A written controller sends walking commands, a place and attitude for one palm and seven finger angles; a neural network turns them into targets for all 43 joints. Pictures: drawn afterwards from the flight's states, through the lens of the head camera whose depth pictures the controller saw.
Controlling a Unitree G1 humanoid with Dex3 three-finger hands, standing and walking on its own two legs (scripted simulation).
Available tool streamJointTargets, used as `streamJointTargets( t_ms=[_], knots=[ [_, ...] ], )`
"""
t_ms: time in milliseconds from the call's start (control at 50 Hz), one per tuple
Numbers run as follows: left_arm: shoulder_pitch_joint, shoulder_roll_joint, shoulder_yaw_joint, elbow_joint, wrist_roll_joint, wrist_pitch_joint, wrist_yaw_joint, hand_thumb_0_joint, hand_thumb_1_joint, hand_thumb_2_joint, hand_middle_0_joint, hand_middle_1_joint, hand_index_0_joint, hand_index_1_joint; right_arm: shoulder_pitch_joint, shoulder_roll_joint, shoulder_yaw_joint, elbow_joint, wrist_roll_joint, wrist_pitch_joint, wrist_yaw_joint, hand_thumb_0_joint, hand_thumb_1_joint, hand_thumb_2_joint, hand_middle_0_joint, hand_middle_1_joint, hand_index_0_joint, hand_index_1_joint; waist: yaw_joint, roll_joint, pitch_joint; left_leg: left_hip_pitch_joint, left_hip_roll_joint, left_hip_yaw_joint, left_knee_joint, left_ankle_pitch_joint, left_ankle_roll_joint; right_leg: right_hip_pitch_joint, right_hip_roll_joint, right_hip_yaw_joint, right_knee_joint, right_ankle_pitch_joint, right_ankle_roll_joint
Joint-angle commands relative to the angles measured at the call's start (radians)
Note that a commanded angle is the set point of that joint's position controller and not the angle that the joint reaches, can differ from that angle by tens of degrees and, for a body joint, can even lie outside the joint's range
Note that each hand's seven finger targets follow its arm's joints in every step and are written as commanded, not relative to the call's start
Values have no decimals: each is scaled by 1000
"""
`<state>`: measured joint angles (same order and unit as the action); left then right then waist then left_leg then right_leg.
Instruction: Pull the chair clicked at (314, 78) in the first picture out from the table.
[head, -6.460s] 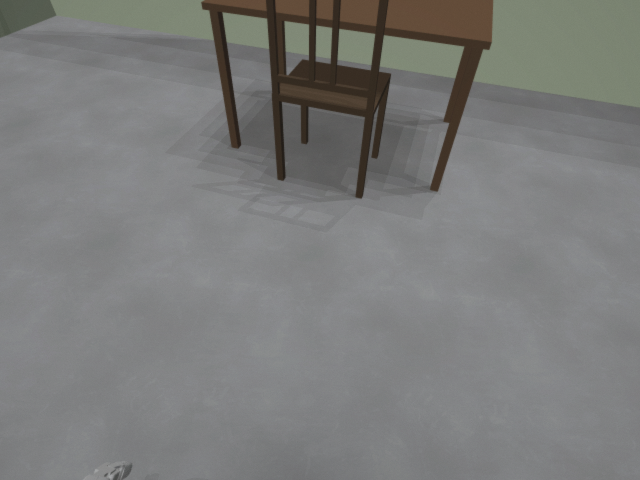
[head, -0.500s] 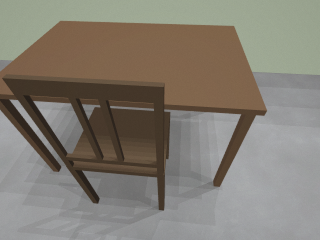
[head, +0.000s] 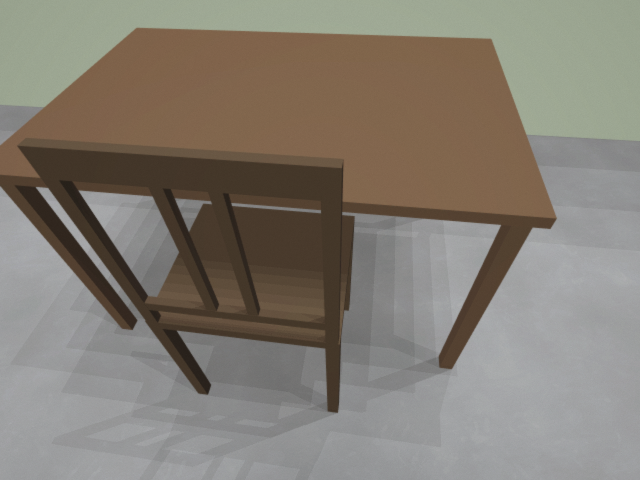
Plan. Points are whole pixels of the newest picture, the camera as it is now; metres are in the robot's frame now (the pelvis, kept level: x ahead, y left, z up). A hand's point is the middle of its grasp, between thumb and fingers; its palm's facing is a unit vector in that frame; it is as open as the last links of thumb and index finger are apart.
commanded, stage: look again from close up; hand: left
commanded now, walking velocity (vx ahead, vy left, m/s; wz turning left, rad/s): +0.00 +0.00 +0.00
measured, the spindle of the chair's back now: (190, 256) +0.47 +0.26 -0.05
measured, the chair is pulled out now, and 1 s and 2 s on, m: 0.00 0.00 0.00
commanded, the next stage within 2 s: raise the hand toward the chair's back in 0.90 s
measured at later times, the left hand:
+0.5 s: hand out of the picture +0.03 +0.24 -0.17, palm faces -0.01 -0.97 -0.22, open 7.3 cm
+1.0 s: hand out of the picture -0.03 +0.23 -0.17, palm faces -0.02 -0.98 -0.21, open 7.3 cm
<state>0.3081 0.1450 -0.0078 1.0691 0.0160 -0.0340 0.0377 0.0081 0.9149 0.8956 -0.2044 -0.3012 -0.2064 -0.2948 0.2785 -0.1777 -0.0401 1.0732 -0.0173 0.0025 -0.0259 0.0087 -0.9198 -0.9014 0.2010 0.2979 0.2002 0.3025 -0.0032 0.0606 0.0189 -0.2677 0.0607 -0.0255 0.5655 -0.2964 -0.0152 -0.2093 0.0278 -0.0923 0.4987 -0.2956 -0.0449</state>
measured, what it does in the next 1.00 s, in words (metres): shifts its weight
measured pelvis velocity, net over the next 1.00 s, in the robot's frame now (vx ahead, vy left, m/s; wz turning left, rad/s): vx -0.02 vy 0.06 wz -0.04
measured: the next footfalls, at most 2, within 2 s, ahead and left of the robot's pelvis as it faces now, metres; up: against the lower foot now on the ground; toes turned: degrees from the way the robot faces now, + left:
none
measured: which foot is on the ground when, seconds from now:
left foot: down 0.00-1.00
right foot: down 0.00-1.00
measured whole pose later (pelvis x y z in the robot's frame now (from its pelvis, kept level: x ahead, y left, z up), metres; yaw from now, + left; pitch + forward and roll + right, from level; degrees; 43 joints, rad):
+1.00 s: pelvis -0.02 +0.06 +0.01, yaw -2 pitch -2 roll +0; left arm 0.33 0.15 -0.02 1.11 0.02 -0.01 0.04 0.00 0.91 0.90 -0.20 -0.30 -0.20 -0.29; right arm 0.28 -0.15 -0.01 1.13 0.00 0.00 -0.01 0.00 -0.91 -0.90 0.20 0.30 0.20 0.30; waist 0.01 0.01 0.04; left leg -0.18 -0.03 0.06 0.44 -0.23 0.04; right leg -0.19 -0.06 -0.01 0.46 -0.24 0.05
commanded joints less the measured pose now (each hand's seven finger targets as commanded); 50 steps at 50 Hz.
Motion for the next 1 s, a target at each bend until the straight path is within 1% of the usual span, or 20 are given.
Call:
streamJointTargets(
  t_ms=[0,20,60,80,120,160,200,220,280,340,420,500,520,580,660,740,820,880,960,980],
  knots=[
    [-8,158,45,-69,3,-13,13,0,900,900,-200,-300,-200,-300,36,-72,-13,-59,0,-29,0,0,-900,-900,200,300,200,300,-22,-133,24,12,-8,8,-17,141,32,-62,-188,198,-148,143,-40],
    [3,140,38,-65,2,-11,14,0,900,900,-200,-300,-200,-300,40,-50,-3,-54,-1,-31,2,0,-900,-900,200,300,200,300,-14,-114,-6,36,-1,13,-51,192,32,-26,-171,168,-112,224,-26],
    [13,156,42,-66,-2,-10,13,0,900,900,-200,-300,-200,-300,17,-91,-7,-57,3,-38,-1,0,-900,-900,200,300,200,300,-2,-53,1,44,20,-14,-67,306,38,-11,-142,128,-53,320,-5],
    [14,165,44,-67,-2,-8,12,0,900,900,-200,-300,-200,-300,6,-106,-10,-62,4,-39,-3,0,-900,-900,200,300,200,300,2,-22,-6,50,30,-19,-72,366,40,-3,-136,117,-30,343,0],
    [37,145,34,-66,-1,-1,14,0,900,900,-200,-300,-200,-300,-3,-99,-2,-64,4,-40,-4,0,-900,-900,200,300,200,300,17,-15,-30,76,41,-23,-80,456,46,22,-131,106,-19,346,9],
    [31,155,35,-64,-2,4,14,0,900,900,-200,-300,-200,-300,-17,-117,-5,-69,5,-38,-5,0,-900,-900,200,300,200,300,12,-34,-25,79,42,-29,-89,427,47,12,-128,101,-17,298,16],
    [15,160,35,-69,0,9,12,0,900,900,-200,-300,-200,-300,-36,-130,-6,-73,5,-36,-4,0,-900,-900,200,300,200,300,12,-11,-7,74,45,-39,-115,390,52,0,-122,100,-27,237,24],
    [22,148,28,-71,1,12,12,0,900,900,-200,-300,-200,-300,-32,-119,0,-72,5,-36,-2,0,-900,-900,200,300,200,300,18,-15,-8,77,49,-38,-122,404,55,8,-119,99,-32,228,28],
    [16,150,27,-70,1,17,10,0,900,900,-200,-300,-200,-300,-45,-126,1,-75,6,-34,0,0,-900,-900,200,300,200,300,15,-23,2,73,47,-52,-149,346,57,1,-118,98,-43,176,38],
    [16,146,23,-69,2,22,9,0,900,900,-200,-300,-200,-300,-51,-126,5,-72,6,-33,2,0,-900,-900,200,300,200,300,18,-2,28,56,47,-60,-185,280,59,-1,-116,95,-57,131,45],
    [19,148,22,-62,4,22,7,0,900,900,-200,-300,-200,-300,-41,-120,4,-65,9,-32,5,0,-900,-900,200,300,200,300,16,-46,33,60,44,-61,-208,232,60,1,-120,97,-72,128,51],
    [30,140,20,-50,4,20,8,0,900,900,-200,-300,-200,-300,-32,-121,5,-56,10,-32,6,0,-900,-900,200,300,200,300,12,-56,21,82,41,-60,-216,230,58,-3,-129,99,-74,139,54],
    [31,142,20,-47,4,21,7,0,900,900,-200,-300,-200,-300,-29,-123,6,-51,12,-33,6,0,-900,-900,200,300,200,300,13,-38,18,85,43,-61,-225,228,59,2,-127,94,-76,130,55],
    [45,138,18,-33,3,20,8,0,900,900,-200,-300,-200,-300,-22,-120,9,-40,13,-32,7,0,-900,-900,200,300,200,300,13,-34,15,93,41,-60,-228,218,57,3,-133,98,-79,135,55],
    [55,131,15,-15,3,21,9,0,900,900,-200,-300,-200,-300,-6,-114,12,-22,14,-30,6,0,-900,-900,200,300,200,300,12,-31,40,81,40,-58,-244,173,55,-2,-134,101,-91,122,53],
    [66,126,13,0,2,21,10,0,900,900,-200,-300,-200,-300,11,-105,14,-6,16,-28,7,0,-900,-900,200,300,200,300,12,-33,57,70,37,-58,-256,133,54,-7,-136,105,-99,108,52],
    [77,121,12,10,2,19,10,0,900,900,-200,-300,-200,-300,27,-95,15,7,18,-25,8,0,-900,-900,200,300,200,300,12,-69,68,62,35,-53,-257,93,54,-16,-135,113,-109,91,49],
    [85,111,13,16,2,16,13,0,900,900,-200,-300,-200,-300,37,-86,15,15,17,-25,7,0,-900,-900,200,300,200,300,9,-68,55,77,31,-46,-244,114,51,-23,-139,121,-105,103,45],
    [88,106,14,17,3,16,13,0,900,900,-200,-300,-200,-300,41,-76,16,20,17,-21,7,0,-900,-900,200,300,200,300,9,-59,83,54,28,-45,-251,71,49,-43,-136,128,-111,74,42],
    [103,129,8,40,14,-1,41,0,900,900,-200,-300,-200,-300,-16,-110,28,-52,15,-33,12,0,-900,-900,200,300,200,300,23,-201,86,-38,49,-19,-70,226,31,-1,-156,125,-112,259,43]
  ],
)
